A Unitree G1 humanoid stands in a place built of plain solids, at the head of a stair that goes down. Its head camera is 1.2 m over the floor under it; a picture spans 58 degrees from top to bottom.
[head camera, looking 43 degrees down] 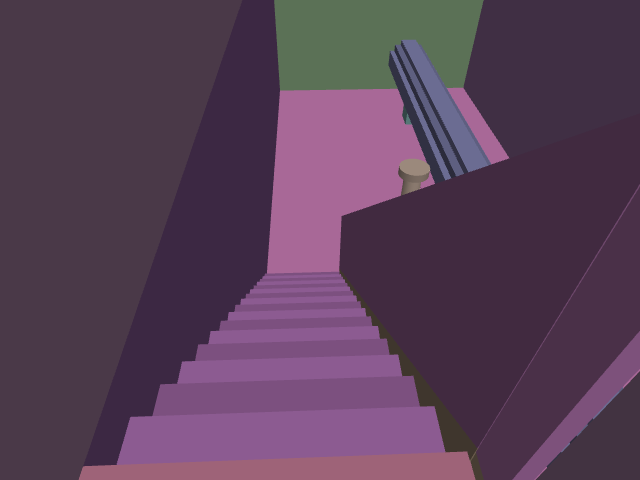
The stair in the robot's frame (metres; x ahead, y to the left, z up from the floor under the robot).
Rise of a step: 0.20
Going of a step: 0.22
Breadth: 1.01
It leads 2 degrees to the left of straight ahead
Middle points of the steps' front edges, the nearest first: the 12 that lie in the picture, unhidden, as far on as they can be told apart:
0.44 0.11 0.00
0.66 0.12 -0.19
0.89 0.13 -0.39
1.11 0.14 -0.59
1.33 0.14 -0.78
1.55 0.15 -0.98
1.77 0.16 -1.17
1.99 0.17 -1.37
2.22 0.18 -1.56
2.44 0.18 -1.76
2.66 0.19 -1.95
2.88 0.20 -2.15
